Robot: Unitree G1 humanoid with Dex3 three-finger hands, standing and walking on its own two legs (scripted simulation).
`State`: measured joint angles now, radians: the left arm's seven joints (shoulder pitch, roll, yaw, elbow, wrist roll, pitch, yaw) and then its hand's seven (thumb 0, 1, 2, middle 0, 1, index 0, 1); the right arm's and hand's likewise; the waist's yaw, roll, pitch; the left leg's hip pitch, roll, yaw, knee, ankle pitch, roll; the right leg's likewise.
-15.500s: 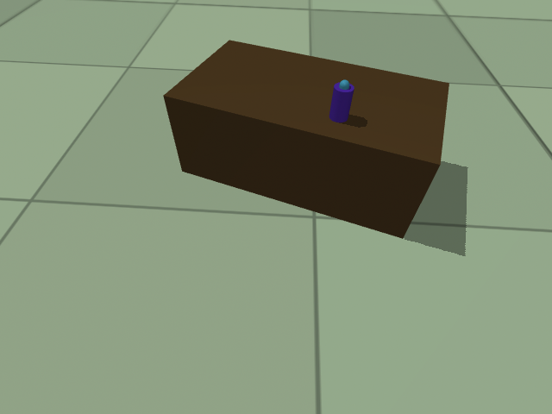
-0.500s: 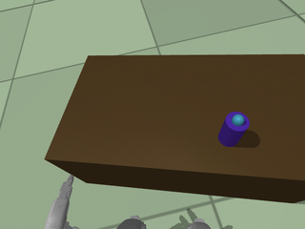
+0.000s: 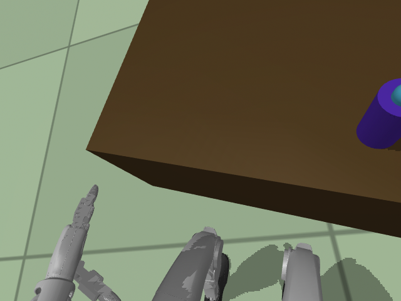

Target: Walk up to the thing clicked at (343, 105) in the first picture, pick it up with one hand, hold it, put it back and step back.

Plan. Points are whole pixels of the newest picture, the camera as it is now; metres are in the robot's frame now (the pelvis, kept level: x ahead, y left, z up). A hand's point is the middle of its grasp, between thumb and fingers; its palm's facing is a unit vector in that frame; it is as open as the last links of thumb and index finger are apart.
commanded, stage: close in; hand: right
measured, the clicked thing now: (391, 113) +0.52 -0.26 -0.08
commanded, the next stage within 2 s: rest palm in 0.60 s
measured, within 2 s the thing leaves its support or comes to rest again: neither
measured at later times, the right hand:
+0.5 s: hand out of the picture +0.48 -0.29 -0.09, palm faces +0.27 +0.96 +0.03, open 17.7 cm
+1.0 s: hand (384, 126) +0.49 -0.25 -0.09, palm faces +0.29 +0.96 +0.02, open 17.2 cm
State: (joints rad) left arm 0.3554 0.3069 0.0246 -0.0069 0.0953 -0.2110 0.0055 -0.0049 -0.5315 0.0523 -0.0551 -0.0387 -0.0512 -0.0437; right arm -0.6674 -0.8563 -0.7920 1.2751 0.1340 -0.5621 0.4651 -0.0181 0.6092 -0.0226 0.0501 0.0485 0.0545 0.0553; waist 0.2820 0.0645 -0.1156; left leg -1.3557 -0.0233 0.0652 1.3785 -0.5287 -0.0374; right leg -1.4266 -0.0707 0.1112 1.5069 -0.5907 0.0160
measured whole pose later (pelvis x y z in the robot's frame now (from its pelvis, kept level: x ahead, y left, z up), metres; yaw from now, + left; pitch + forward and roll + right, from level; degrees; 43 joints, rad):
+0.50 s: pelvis -0.01 +0.00 -0.05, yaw +1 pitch +31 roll +9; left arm 0.49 0.32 0.15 -0.35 0.08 -0.14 -0.06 0.00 -0.52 0.05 -0.06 -0.05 -0.07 -0.05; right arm -0.65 -0.68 -0.72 1.07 0.02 -0.53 0.22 -0.02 0.59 -0.03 0.05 0.05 0.05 0.05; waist 0.35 0.04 -0.15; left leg -1.54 -0.03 0.07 1.57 -0.57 -0.04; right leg -1.61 -0.07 0.13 1.70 -0.64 0.02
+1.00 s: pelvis -0.01 +0.01 -0.05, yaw +0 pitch +31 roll +7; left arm 0.51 0.33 0.16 -0.45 0.08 -0.11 -0.07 0.00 -0.57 0.08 -0.06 -0.04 -0.05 -0.06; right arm -0.71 -0.62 -0.68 1.11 -0.01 -0.56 0.11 -0.02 0.52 -0.04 0.10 0.06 0.10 0.07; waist 0.35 0.04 -0.14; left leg -1.55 -0.02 0.06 1.58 -0.58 -0.03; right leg -1.60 -0.07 0.12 1.68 -0.63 0.03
